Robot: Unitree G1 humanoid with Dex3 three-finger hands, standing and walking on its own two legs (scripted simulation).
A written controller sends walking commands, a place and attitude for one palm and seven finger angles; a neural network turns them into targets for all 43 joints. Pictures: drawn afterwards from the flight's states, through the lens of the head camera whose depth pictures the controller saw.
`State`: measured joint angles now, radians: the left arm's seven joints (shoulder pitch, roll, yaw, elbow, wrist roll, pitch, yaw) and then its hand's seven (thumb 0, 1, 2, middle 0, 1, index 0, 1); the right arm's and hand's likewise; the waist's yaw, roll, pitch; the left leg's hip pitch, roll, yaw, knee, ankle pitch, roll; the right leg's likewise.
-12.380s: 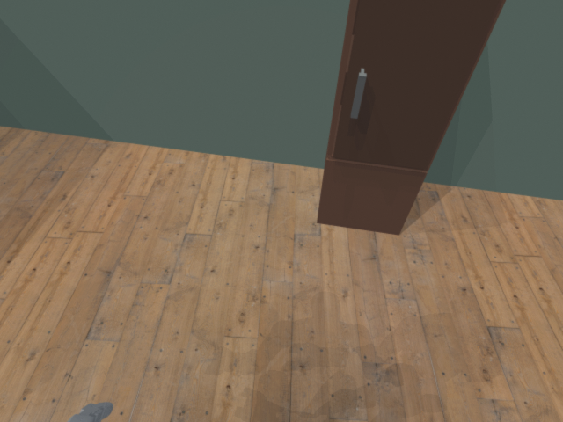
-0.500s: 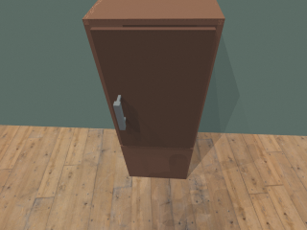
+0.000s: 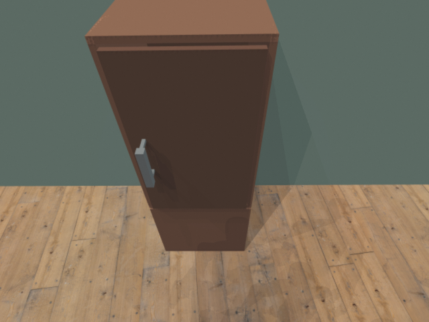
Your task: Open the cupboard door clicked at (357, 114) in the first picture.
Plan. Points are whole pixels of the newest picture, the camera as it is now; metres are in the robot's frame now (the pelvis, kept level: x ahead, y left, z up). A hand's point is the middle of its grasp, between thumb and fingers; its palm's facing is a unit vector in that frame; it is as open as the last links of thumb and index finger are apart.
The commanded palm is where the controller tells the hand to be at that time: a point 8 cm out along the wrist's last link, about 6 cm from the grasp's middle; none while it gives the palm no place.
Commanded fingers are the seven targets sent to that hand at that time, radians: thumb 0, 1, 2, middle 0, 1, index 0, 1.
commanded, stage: come to a stop and stand still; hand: left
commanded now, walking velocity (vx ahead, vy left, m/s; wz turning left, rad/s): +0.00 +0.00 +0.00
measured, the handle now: (147, 163) +0.53 +0.22 -0.07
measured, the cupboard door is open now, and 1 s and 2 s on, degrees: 0 0 0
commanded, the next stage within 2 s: look again from close up in 0.82 s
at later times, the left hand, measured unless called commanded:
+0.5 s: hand out of the picture -0.01 +0.13 -0.17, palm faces +0.04 -0.98 -0.20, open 7.4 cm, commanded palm none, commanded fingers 0.00 0.90 0.90 -0.20 -0.30 -0.20 -0.30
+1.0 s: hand out of the picture +0.00 +0.11 -0.17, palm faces +0.05 -0.98 -0.20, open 7.3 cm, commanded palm none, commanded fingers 0.00 0.90 0.90 -0.20 -0.30 -0.20 -0.30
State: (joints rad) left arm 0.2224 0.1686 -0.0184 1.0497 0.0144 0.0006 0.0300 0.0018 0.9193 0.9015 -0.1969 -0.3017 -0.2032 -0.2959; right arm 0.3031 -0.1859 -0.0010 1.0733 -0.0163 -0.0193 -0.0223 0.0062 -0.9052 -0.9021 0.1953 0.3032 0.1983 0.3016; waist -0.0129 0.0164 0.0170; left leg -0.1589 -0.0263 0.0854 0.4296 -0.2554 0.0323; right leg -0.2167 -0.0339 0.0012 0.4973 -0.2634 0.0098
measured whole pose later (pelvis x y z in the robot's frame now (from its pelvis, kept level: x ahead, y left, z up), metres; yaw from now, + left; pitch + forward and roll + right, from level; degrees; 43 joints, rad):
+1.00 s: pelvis +0.01 -0.06 +0.00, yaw +2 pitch +0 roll +1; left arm 0.30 0.14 -0.01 1.12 0.01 -0.02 0.03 0.01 0.92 0.90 -0.20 -0.30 -0.20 -0.30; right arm 0.31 -0.13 0.01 1.14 -0.02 -0.02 -0.03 0.00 -0.91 -0.90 0.19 0.30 0.20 0.30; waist 0.00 0.01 0.02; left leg -0.14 0.06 0.03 0.39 -0.24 -0.05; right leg -0.17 0.05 -0.06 0.43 -0.25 -0.07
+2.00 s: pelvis -0.02 -0.03 -0.09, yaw +2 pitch +13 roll +1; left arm 0.36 0.14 0.06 0.21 -0.18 -0.53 -0.28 0.01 0.59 0.77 -0.22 -0.51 -0.23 -0.50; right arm 0.13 -0.29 -0.09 0.48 0.00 -0.23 0.01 0.01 -0.90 -0.90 0.19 0.30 0.20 0.30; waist 0.02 -0.07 -0.14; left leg -0.83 0.01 0.03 1.14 -0.52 0.00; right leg -0.85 -0.03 -0.05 1.16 -0.52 -0.03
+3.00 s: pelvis -0.02 +0.00 -0.09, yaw +3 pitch +17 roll -3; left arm 0.09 0.37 0.35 0.31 -0.32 -0.34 -0.46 -0.01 -0.47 0.31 -0.29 -1.19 -0.30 -1.18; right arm 0.22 -0.26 0.04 0.53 0.03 -0.19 -0.05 0.01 -0.90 -0.90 0.20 0.30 0.20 0.30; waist 0.00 0.03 -0.14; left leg -0.95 0.02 -0.03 1.19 -0.55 0.02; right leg -0.91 -0.01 -0.10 1.11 -0.50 -0.01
